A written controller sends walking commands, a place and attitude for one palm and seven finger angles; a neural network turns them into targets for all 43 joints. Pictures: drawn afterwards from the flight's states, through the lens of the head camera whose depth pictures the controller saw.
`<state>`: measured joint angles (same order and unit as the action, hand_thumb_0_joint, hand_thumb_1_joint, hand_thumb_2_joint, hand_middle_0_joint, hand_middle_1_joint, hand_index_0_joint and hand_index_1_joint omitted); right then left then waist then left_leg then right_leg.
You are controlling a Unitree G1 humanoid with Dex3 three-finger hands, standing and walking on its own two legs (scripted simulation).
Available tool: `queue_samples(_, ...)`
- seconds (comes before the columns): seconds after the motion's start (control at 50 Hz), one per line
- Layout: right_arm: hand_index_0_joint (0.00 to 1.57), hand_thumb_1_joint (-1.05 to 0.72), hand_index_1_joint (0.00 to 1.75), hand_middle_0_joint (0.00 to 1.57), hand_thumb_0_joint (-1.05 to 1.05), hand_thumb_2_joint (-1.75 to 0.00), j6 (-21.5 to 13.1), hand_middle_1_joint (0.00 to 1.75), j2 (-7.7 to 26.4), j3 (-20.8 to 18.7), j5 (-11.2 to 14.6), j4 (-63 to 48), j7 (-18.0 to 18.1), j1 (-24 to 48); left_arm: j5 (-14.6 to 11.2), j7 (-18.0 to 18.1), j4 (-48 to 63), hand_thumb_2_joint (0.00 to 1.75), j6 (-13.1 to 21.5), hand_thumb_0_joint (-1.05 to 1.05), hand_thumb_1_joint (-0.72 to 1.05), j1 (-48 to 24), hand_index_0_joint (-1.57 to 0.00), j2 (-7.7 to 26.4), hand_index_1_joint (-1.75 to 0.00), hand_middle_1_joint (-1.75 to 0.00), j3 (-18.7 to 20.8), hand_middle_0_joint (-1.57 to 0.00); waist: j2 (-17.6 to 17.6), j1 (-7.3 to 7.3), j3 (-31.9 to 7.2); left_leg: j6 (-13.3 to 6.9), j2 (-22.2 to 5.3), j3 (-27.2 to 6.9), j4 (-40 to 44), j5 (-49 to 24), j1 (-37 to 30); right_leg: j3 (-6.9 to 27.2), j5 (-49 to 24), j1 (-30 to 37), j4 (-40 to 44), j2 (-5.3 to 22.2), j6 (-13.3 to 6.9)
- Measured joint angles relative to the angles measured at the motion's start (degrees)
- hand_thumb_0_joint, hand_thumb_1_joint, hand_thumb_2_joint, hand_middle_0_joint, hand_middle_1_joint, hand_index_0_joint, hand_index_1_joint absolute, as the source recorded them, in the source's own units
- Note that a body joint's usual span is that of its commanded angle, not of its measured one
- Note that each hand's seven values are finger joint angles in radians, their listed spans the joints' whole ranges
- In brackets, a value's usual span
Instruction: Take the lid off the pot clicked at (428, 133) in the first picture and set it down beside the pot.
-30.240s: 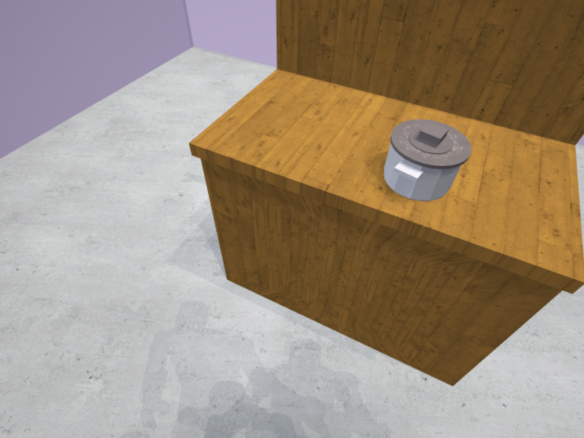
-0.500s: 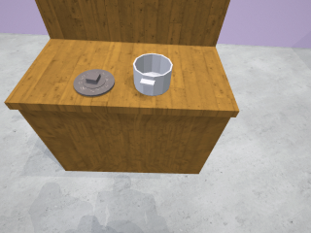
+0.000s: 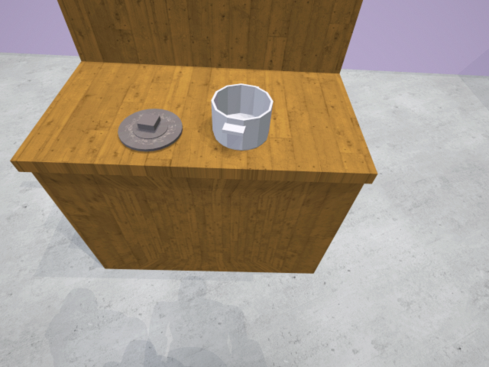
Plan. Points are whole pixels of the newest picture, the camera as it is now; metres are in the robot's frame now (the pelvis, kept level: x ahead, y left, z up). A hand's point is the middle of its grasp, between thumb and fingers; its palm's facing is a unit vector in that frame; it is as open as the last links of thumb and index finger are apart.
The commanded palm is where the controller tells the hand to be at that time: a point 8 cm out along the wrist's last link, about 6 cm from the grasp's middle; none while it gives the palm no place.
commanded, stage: look to check the result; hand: left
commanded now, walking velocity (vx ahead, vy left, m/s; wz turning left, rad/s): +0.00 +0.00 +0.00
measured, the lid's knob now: (149, 121) +0.68 +0.29 -0.04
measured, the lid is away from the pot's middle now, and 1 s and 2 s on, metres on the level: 0.25 0.25 0.25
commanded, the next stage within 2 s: stand and wait in 0.18 s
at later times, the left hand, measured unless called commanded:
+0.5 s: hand out of the picture +0.00 +0.17 -0.18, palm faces +0.04 -0.98 -0.18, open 7.3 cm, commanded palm none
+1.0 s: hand out of the picture +0.00 +0.16 -0.18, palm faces +0.05 -0.98 -0.18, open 7.3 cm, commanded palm none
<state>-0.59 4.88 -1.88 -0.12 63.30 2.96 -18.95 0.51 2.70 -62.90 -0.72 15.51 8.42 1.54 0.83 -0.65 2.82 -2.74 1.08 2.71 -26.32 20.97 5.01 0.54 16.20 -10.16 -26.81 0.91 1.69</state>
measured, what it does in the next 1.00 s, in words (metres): stands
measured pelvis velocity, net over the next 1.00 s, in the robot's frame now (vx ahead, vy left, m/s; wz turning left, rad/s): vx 0.00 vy -0.01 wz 0.01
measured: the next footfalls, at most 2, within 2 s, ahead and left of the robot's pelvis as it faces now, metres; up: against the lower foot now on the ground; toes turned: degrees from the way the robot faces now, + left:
none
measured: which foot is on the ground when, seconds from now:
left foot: down 0.00-1.00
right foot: down 0.00-1.00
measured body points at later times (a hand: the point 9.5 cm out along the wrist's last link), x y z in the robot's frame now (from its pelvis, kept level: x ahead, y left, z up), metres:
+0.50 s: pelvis +0.00 +0.00 +0.00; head +0.03 +0.01 +0.45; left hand +0.00 +0.22 -0.17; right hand -0.03 -0.20 -0.16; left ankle -0.07 +0.08 -0.74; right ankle -0.02 -0.14 -0.74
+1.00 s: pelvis +0.00 -0.01 +0.00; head +0.02 +0.00 +0.45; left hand -0.01 +0.21 -0.16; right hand -0.03 -0.21 -0.16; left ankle -0.07 +0.08 -0.74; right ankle -0.02 -0.14 -0.74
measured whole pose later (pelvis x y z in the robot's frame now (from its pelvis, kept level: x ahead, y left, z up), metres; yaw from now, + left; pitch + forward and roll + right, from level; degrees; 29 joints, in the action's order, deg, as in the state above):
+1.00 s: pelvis +0.00 -0.01 +0.00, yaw +0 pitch +0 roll -1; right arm -0.7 5.0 -1.8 -0.1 64.0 3.1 -18.3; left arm 0.5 2.7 -63.8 -0.6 15.5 7.8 1.7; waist 0.4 -0.5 3.2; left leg -2.2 0.9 2.3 -25.6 20.4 4.9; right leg 0.1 16.1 -10.1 -26.7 0.8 1.2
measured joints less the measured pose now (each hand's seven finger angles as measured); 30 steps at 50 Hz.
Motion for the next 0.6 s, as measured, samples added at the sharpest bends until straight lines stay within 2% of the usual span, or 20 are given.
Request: queue_samples(0.6, 0.20, -0.91, 0.30, 0.20, 0.00, -0.90, -0.16, 0.30, -0.06, 0.15, 0.00, 0.38, 0.15, 0.12, -0.02, 0.01, -0.78, 0.90, -0.06, 0.01, 0.93, 0.03, -0.20, -0.68, -0.30, -0.30, 0.07, -0.20, -0.49, 0.04, 0.61, 0.02, 0.26, -0.09, 0.64, -0.44, -0.01, -0.10, 0.02, -0.27, -0.09, 0.27, -0.01)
